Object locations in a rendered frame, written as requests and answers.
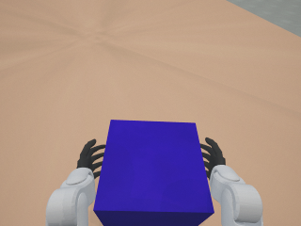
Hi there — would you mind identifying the robot left hand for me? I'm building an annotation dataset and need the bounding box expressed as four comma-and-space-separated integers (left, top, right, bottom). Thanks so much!
77, 138, 106, 179

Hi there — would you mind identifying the robot right hand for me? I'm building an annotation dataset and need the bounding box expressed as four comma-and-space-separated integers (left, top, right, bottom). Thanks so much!
199, 137, 226, 180

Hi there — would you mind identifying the carton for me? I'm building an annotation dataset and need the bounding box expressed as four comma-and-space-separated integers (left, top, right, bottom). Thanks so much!
93, 120, 214, 226

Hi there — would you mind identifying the left robot forearm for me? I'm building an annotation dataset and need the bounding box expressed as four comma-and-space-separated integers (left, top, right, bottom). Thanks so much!
45, 168, 96, 226

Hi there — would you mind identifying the right robot forearm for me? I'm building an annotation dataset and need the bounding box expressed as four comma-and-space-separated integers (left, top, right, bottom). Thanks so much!
210, 165, 263, 226

